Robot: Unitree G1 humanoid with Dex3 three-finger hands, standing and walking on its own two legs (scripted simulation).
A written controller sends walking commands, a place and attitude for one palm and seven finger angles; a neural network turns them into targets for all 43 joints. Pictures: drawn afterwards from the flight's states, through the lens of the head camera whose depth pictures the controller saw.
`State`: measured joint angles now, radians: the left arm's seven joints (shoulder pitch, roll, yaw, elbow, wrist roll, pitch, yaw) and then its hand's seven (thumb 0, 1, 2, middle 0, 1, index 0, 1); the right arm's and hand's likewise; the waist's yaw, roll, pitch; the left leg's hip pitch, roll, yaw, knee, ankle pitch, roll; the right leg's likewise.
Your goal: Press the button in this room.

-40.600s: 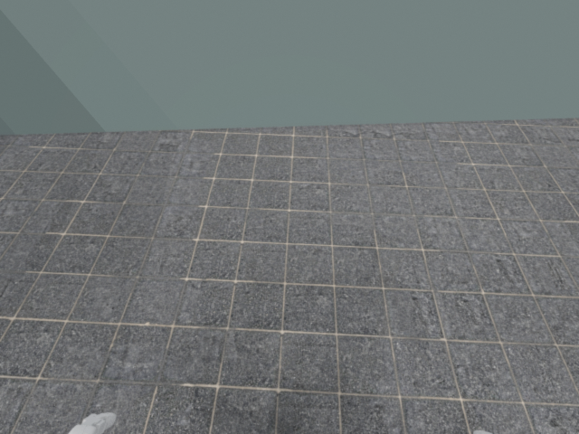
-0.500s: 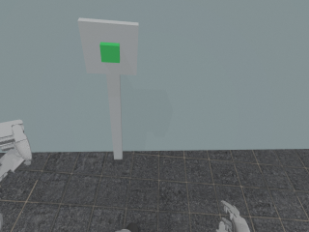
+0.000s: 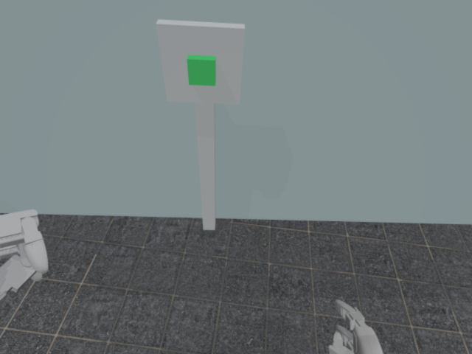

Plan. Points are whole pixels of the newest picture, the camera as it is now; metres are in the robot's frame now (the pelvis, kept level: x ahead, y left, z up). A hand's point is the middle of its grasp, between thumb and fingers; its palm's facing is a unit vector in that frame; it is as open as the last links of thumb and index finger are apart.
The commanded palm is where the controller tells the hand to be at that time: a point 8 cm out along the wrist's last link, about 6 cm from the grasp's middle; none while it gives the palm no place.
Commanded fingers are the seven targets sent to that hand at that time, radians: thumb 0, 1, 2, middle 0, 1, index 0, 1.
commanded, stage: let the arm hang, fingers relaxed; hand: left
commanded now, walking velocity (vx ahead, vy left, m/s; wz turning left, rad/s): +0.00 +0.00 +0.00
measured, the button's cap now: (202, 70) +0.77 +0.14 +0.10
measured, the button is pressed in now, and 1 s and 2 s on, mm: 0 0 0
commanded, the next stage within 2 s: stand and wait in 1.18 s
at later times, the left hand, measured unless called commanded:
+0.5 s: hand out of the picture +0.00 +0.20 -0.17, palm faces +0.08 -0.97 -0.24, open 4.0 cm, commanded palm none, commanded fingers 0.00 0.90 0.90 -0.49 -0.62 -0.49 -0.62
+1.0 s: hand out of the picture -0.02 +0.16 -0.17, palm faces +0.08 -0.98 -0.17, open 7.3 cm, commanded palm none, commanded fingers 0.00 0.90 0.90 -0.20 -0.30 -0.20 -0.30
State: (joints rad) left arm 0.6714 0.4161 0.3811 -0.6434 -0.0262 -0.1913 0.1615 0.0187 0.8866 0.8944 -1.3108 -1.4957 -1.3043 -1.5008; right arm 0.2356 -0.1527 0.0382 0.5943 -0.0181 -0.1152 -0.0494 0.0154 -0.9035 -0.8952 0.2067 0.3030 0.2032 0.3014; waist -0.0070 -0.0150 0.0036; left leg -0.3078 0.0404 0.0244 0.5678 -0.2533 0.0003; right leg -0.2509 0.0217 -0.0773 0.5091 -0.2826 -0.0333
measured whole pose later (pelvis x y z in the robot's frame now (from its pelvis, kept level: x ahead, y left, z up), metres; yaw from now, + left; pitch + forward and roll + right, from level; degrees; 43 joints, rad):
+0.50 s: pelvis +0.00 +0.00 +0.01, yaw +3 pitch -1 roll +0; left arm 0.29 0.22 0.02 1.02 0.01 0.03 0.03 0.02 0.90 0.89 -0.80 -1.04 -0.81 -0.99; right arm 0.26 -0.17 0.00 1.02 -0.02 0.03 -0.03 0.01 -0.93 -0.90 0.20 0.30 0.20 0.30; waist 0.01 0.00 0.08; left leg -0.24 0.01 0.02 0.49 -0.24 0.01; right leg -0.20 -0.01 -0.11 0.47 -0.25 -0.03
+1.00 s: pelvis -0.01 +0.00 +0.01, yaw +2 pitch -2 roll +0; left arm 0.27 0.11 0.01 1.16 0.01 0.01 0.04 0.01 0.91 0.89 -0.22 -0.31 -0.21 -0.32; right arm 0.33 -0.09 0.01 1.14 -0.02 0.02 -0.04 0.01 -0.91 -0.90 0.20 0.30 0.20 0.30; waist -0.01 0.02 0.05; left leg -0.20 0.00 0.04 0.43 -0.19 0.01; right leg -0.19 -0.01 -0.09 0.43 -0.21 -0.03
